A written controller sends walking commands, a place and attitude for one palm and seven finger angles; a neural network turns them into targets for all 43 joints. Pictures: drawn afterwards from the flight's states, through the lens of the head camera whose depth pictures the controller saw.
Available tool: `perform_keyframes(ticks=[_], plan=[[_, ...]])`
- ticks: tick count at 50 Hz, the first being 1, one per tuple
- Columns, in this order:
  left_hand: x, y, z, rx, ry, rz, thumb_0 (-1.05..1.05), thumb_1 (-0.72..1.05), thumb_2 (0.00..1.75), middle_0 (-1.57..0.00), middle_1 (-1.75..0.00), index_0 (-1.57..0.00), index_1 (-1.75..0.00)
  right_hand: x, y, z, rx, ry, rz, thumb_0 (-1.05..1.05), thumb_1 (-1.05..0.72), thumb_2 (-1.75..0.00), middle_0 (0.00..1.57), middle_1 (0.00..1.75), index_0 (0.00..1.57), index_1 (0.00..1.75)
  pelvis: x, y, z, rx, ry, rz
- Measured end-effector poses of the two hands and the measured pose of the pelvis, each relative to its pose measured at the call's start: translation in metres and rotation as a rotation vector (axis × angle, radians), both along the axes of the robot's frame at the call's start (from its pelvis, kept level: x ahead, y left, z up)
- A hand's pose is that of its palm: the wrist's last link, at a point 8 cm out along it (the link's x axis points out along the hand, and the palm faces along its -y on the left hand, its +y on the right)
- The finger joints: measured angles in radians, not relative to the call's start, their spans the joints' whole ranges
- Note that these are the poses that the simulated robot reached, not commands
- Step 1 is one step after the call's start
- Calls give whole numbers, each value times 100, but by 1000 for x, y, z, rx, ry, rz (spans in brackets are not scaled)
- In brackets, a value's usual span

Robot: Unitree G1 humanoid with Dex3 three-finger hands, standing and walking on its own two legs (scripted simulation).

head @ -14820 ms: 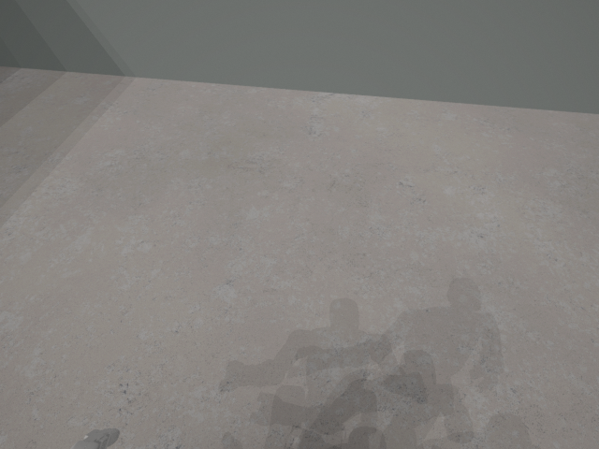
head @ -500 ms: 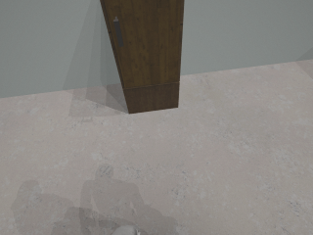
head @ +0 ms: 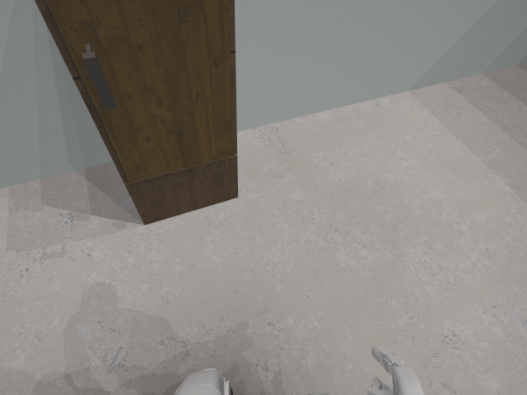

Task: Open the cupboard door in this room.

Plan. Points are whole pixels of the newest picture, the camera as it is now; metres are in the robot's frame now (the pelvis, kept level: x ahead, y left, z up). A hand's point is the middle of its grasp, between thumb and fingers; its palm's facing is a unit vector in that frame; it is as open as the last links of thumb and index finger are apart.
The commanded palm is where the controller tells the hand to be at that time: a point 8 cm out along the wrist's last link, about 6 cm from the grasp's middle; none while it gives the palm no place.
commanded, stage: walk to a spot facing it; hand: left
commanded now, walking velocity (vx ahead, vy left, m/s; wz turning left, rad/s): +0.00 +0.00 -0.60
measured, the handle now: (99, 77) +0.73 +0.49 -0.01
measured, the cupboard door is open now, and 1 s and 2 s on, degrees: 0 0 0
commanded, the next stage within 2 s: turn to face it in 0.16 s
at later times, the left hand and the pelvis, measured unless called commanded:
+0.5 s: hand (231, 304) +0.27 +0.09 -0.13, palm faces -0.25 -0.94 -0.22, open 7.4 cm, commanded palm none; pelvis +0.08 -0.03 +0.01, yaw -8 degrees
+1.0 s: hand out of the picture +0.07 +0.24 -0.16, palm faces +0.20 -0.94 -0.28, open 7.4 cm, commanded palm none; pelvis +0.05 +0.00 +0.02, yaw +9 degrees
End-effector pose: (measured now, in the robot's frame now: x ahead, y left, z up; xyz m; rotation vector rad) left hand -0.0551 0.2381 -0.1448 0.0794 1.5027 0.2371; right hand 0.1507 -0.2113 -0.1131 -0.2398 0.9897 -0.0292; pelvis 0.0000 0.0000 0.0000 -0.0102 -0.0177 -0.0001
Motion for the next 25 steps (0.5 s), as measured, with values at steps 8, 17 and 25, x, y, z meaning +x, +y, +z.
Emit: perform_keyframes(ticks=[8,17,25], plan=[[190,38,28,58,-305,-197,1,91,89,-19,-30,-20,-30,-99,-25,2,-61,266,-248,0,-93,-90,20,30,20,30,33,13,15,-2,-5,-81],[320,-24,47,40,-442,-424,0,91,90,-19,-30,-20,-30,-168,-35,-10,-9,423,-452,0,-92,-90,20,30,20,30,65,-4,12,14,3,-170],[330,-97,43,-18,-491,-467,0,91,89,-20,-30,-20,-30,-167,-33,-32,96,511,-462,0,-92,-90,20,30,20,30,83,-34,7,20,-12,-138]])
